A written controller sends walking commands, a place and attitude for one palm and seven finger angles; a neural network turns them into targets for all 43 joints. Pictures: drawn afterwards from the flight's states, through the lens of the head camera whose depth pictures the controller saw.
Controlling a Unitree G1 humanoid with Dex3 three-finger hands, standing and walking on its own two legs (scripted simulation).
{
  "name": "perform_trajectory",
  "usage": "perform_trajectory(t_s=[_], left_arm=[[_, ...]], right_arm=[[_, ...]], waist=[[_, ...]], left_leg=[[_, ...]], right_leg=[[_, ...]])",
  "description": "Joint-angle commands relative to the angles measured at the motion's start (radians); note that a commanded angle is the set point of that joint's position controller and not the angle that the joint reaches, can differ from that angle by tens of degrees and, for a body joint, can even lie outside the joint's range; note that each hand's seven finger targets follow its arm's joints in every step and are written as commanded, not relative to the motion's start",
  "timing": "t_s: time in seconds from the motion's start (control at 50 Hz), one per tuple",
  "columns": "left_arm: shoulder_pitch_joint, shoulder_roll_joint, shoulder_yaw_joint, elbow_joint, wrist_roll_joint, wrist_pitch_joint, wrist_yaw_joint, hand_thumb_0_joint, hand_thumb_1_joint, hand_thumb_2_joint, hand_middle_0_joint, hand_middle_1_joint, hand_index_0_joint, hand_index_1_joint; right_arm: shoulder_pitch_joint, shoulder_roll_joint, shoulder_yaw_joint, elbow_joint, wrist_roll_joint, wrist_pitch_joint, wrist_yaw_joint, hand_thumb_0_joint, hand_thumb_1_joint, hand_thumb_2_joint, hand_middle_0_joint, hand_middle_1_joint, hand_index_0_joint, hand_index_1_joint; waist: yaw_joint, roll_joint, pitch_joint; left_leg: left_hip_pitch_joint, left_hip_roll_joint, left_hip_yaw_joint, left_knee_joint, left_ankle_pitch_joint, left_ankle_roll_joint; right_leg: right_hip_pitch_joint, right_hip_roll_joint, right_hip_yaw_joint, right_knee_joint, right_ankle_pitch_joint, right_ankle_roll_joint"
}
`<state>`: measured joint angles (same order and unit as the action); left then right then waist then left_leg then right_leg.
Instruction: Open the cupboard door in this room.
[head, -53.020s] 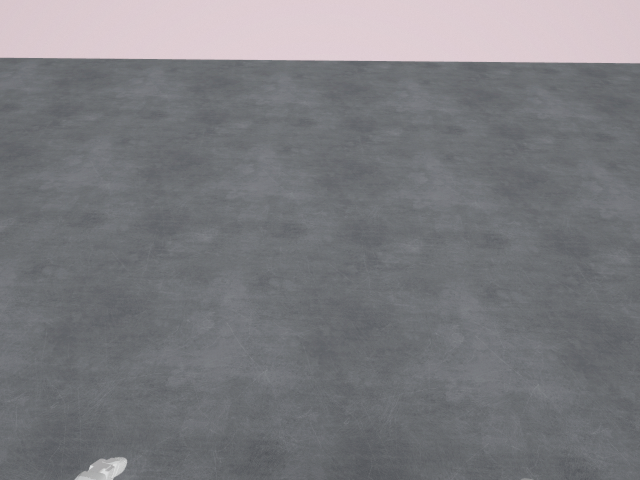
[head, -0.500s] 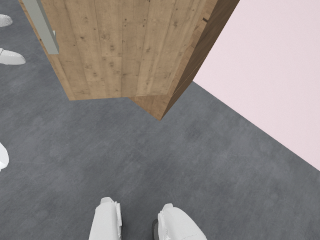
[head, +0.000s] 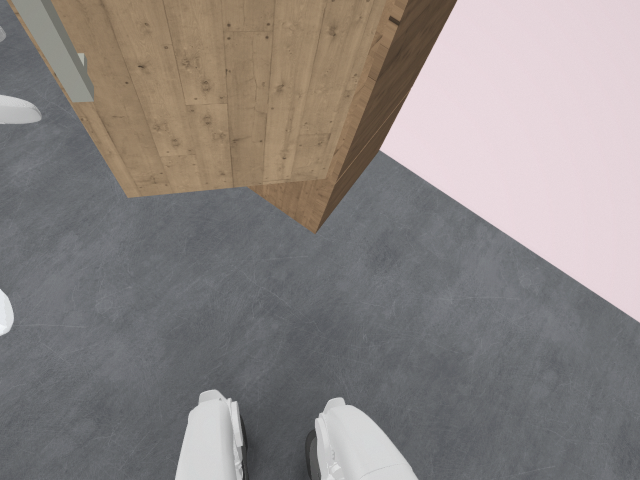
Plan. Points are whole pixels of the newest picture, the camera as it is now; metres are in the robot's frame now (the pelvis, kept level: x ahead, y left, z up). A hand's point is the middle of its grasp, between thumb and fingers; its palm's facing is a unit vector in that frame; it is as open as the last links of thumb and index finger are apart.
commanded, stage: slide the fingers in behind the handle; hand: left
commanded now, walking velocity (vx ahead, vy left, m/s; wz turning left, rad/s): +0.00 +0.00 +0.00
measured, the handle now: (54, 24) +0.61 +0.23 +0.09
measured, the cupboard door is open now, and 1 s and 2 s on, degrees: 46 46 45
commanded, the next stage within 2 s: close the thumb around the handle in 1.52 s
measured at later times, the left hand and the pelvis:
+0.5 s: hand (24, 58) +0.55 +0.25 +0.10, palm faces +0.12 -0.99 -0.01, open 14.0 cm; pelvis +0.01 -0.01 +0.00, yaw +1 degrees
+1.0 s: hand (65, 56) +0.56 +0.22 +0.09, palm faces +0.13 -0.99 -0.02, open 13.9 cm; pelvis +0.01 -0.01 +0.00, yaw +1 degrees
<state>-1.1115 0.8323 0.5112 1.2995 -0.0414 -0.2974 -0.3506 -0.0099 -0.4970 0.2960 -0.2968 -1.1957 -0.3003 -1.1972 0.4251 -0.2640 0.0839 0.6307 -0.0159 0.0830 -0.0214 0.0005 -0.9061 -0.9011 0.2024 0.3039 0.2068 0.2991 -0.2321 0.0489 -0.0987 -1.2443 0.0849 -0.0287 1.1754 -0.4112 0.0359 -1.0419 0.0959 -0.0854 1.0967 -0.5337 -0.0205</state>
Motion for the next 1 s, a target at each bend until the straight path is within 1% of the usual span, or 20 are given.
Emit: perform_trajectory(t_s=[0.0, 0.06, 0.1, 0.12, 0.14, 0.22, 0.26, 0.34, 0.36, 0.4, 0.46, 0.54, 0.6, 0.64, 0.7, 0.72, 0.8, 0.9, 0.92, 0.98], left_arm=[[-0.443, 0.210, -0.032, -0.188, -0.024, -0.059, -0.010, 0.000, -0.500, 0.300, -0.300, -1.200, -0.300, -1.200], [-0.429, 0.192, -0.039, -0.186, -0.023, -0.041, 0.000, 0.000, -0.500, 0.300, -0.300, -1.200, -0.300, -1.200], [-0.441, 0.221, -0.025, -0.177, -0.022, -0.035, 0.009, 0.000, -0.500, 0.300, -0.300, -1.200, -0.300, -1.200], [-0.433, 0.242, -0.009, -0.183, -0.018, -0.037, 0.016, 0.000, -0.500, 0.300, -0.300, -1.200, -0.300, -1.200], [-0.441, 0.222, -0.023, -0.188, -0.018, -0.039, 0.022, 0.000, -0.500, 0.300, -0.300, -1.200, -0.300, -1.200], [-0.467, 0.248, 0.004, -0.279, -0.005, -0.085, 0.051, 0.000, -0.500, 0.300, -0.300, -1.200, -0.300, -1.200], [-0.451, 0.230, 0.010, -0.300, -0.010, -0.100, 0.061, 0.000, -0.500, 0.300, -0.300, -1.200, -0.300, -1.200], [-0.406, 0.203, -0.004, -0.246, -0.009, -0.070, 0.061, 0.000, -0.500, 0.300, -0.300, -1.200, -0.300, -1.200], [-0.428, 0.166, -0.027, -0.258, -0.013, -0.070, 0.062, 0.000, -0.500, 0.300, -0.300, -1.200, -0.300, -1.200], [-0.412, 0.171, -0.022, -0.241, -0.009, -0.058, 0.066, 0.000, -0.500, 0.300, -0.300, -1.200, -0.300, -1.200], [-0.441, 0.111, -0.060, -0.254, -0.019, -0.067, 0.074, 0.000, -0.500, 0.300, -0.300, -1.200, -0.300, -1.200], [-0.460, 0.112, -0.053, -0.224, -0.017, -0.078, 0.093, 0.000, -0.500, 0.300, -0.300, -1.200, -0.300, -1.200], [-0.440, 0.135, -0.033, -0.225, -0.007, -0.089, 0.103, 0.000, -0.500, 0.300, -0.300, -1.200, -0.300, -1.200], [-0.428, 0.088, -0.067, -0.251, 0.000, -0.094, 0.110, 0.000, -0.500, 0.300, -0.300, -1.200, -0.300, -1.200], [-0.465, 0.039, -0.102, -0.241, 0.000, -0.092, 0.116, 0.000, -0.500, 0.300, -0.300, -1.200, -0.300, -1.200], [-0.467, 0.078, -0.068, -0.228, -0.006, -0.087, 0.118, 0.000, -0.500, 0.300, -0.300, -1.200, -0.300, -1.200], [-0.475, 0.101, -0.041, -0.241, -0.011, -0.090, 0.128, 0.000, -0.500, 0.300, -0.300, -1.200, -0.300, -1.200], [-0.482, 0.051, -0.080, -0.274, 0.013, -0.107, 0.158, 0.000, -0.500, 0.300, -0.300, -1.200, -0.300, -1.200], [-0.465, 0.039, -0.085, -0.259, 0.012, -0.103, 0.160, 0.000, -0.500, 0.300, -0.300, -1.200, -0.300, -1.200], [-0.470, 0.053, -0.069, -0.254, -0.001, -0.100, 0.156, 0.000, -0.500, 0.300, -0.300, -1.200, -0.300, -1.200]], right_arm=[[0.201, -0.228, -0.081, -0.016, 0.005, -0.015, -0.019, 0.000, -0.900, -0.900, 0.200, 0.300, 0.200, 0.300], [0.209, -0.227, -0.082, -0.022, 0.005, -0.018, -0.018, 0.000, -0.900, -0.900, 0.200, 0.300, 0.200, 0.300], [0.206, -0.229, -0.079, -0.020, 0.004, -0.019, -0.020, 0.000, -0.900, -0.900, 0.200, 0.300, 0.200, 0.300], [0.210, -0.229, -0.078, -0.023, 0.003, -0.019, -0.020, 0.000, -0.900, -0.900, 0.200, 0.300, 0.200, 0.300], [0.207, -0.226, -0.079, -0.025, 0.004, -0.021, -0.018, 0.000, -0.900, -0.900, 0.200, 0.300, 0.200, 0.300], [0.208, -0.222, -0.085, -0.020, -0.006, -0.026, -0.010, 0.000, -0.900, -0.900, 0.200, 0.300, 0.200, 0.300], [0.207, -0.220, -0.090, -0.020, -0.008, -0.027, -0.003, 0.000, -0.900, -0.900, 0.200, 0.300, 0.200, 0.300], [0.208, -0.220, -0.092, -0.020, -0.001, -0.017, 0.001, 0.000, -0.900, -0.900, 0.200, 0.300, 0.200, 0.300], [0.210, -0.218, -0.093, -0.020, -0.003, -0.019, 0.003, 0.000, -0.900, -0.900, 0.200, 0.300, 0.200, 0.300], [0.207, -0.219, -0.094, -0.017, -0.001, -0.016, 0.002, 0.000, -0.900, -0.900, 0.200, 0.300, 0.200, 0.300], [0.212, -0.214, -0.094, -0.012, -0.004, -0.019, 0.003, 0.000, -0.900, -0.900, 0.200, 0.300, 0.200, 0.300], [0.210, -0.213, -0.095, -0.005, -0.008, -0.025, 0.005, 0.000, -0.900, -0.900, 0.200, 0.300, 0.200, 0.300], [0.215, -0.212, -0.095, -0.006, -0.011, -0.025, 0.009, 0.000, -0.900, -0.900, 0.200, 0.300, 0.200, 0.300], [0.210, -0.206, -0.098, -0.009, -0.013, -0.024, 0.016, 0.000, -0.900, -0.900, 0.200, 0.300, 0.200, 0.300], [0.211, -0.206, -0.102, -0.001, -0.013, -0.021, 0.018, 0.000, -0.900, -0.900, 0.200, 0.300, 0.200, 0.300], [0.216, -0.210, -0.102, 0.000, -0.011, -0.021, 0.015, 0.000, -0.900, -0.900, 0.200, 0.300, 0.200, 0.300], [0.219, -0.208, -0.100, 0.002, -0.013, -0.025, 0.015, 0.000, -0.900, -0.900, 0.200, 0.300, 0.200, 0.300], [0.216, -0.199, -0.103, 0.003, -0.019, -0.025, 0.027, 0.000, -0.900, -0.900, 0.200, 0.300, 0.200, 0.300], [0.217, -0.198, -0.105, 0.004, -0.018, -0.025, 0.028, 0.000, -0.900, -0.900, 0.200, 0.300, 0.200, 0.300], [0.220, -0.203, -0.106, 0.005, -0.016, -0.023, 0.027, 0.000, -0.900, -0.900, 0.200, 0.300, 0.200, 0.300]], waist=[[-0.021, 0.233, -0.493], [-0.011, 0.249, -0.493], [-0.018, 0.221, -0.483], [-0.008, 0.217, -0.487], [-0.016, 0.210, -0.485], [0.008, 0.285, -0.566], [0.010, 0.294, -0.584], [0.010, 0.243, -0.551], [-0.001, 0.243, -0.554], [0.000, 0.232, -0.535], [-0.017, 0.216, -0.518], [-0.025, 0.189, -0.497], [-0.004, 0.224, -0.531], [-0.003, 0.242, -0.538], [-0.032, 0.213, -0.519], [-0.028, 0.183, -0.512], [-0.013, 0.206, -0.554], [-0.015, 0.234, -0.559], [-0.018, 0.209, -0.551], [-0.020, 0.204, -0.551]], left_leg=[[0.705, -0.001, -0.103, -0.087, 0.323, 0.005], [0.705, -0.007, -0.101, -0.094, 0.320, 0.006], [0.665, -0.005, -0.091, -0.086, 0.301, 0.011], [0.653, -0.007, -0.089, -0.087, 0.302, 0.010], [0.645, -0.009, -0.081, -0.083, 0.301, 0.013], [0.716, -0.006, -0.087, -0.072, 0.370, 0.003], [0.747, -0.006, -0.091, -0.073, 0.400, 0.002], [0.702, -0.012, -0.078, -0.081, 0.382, 0.005], [0.715, -0.014, -0.082, -0.080, 0.391, 0.007], [0.710, -0.010, -0.081, -0.084, 0.376, 0.006], [0.715, -0.013, -0.086, -0.089, 0.375, 0.008], [0.671, -0.015, -0.080, -0.080, 0.337, 0.011], [0.689, -0.016, -0.077, -0.077, 0.385, 0.007], [0.709, -0.018, -0.074, -0.075, 0.399, 0.004], [0.710, -0.015, -0.082, -0.072, 0.375, 0.007], [0.679, -0.015, -0.080, -0.075, 0.350, 0.010], [0.676, -0.020, -0.071, -0.069, 0.379, 0.011], [0.695, -0.022, -0.070, -0.063, 0.388, 0.009], [0.684, -0.023, -0.067, -0.065, 0.375, 0.010], [0.675, -0.024, -0.065, -0.071, 0.377, 0.011]], right_leg=[[-0.063, 0.002, 0.028, -0.156, 0.245, -0.001], [-0.063, 0.001, 0.028, -0.158, 0.241, -0.006], [-0.043, -0.001, 0.034, -0.160, 0.241, 0.000], [-0.025, 0.000, 0.035, -0.160, 0.243, -0.002], [-0.021, 0.000, 0.039, -0.162, 0.249, 0.000], [-0.013, 0.000, 0.039, -0.141, 0.286, -0.006], [-0.014, 0.001, 0.037, -0.138, 0.302, -0.008], [0.029, 0.002, 0.039, -0.151, 0.322, -0.001], [0.017, 0.003, 0.039, -0.148, 0.326, -0.002], [0.009, 0.002, 0.036, -0.156, 0.314, -0.001], [-0.001, 0.002, 0.038, -0.161, 0.312, -0.002], [-0.002, 0.001, 0.043, -0.162, 0.290, 0.000], [0.016, -0.001, 0.043, -0.147, 0.327, -0.004], [0.010, -0.002, 0.045, -0.148, 0.340, -0.004], [-0.022, -0.001, 0.041, -0.153, 0.315, 0.000], [0.002, 0.000, 0.043, -0.158, 0.306, 0.002], [0.039, -0.001, 0.050, -0.148, 0.345, -0.002], [0.026, -0.001, 0.052, -0.146, 0.351, -0.001], [0.035, 0.000, 0.053, -0.152, 0.349, 0.000], [0.053, -0.001, 0.053, -0.152, 0.363, 0.000]])
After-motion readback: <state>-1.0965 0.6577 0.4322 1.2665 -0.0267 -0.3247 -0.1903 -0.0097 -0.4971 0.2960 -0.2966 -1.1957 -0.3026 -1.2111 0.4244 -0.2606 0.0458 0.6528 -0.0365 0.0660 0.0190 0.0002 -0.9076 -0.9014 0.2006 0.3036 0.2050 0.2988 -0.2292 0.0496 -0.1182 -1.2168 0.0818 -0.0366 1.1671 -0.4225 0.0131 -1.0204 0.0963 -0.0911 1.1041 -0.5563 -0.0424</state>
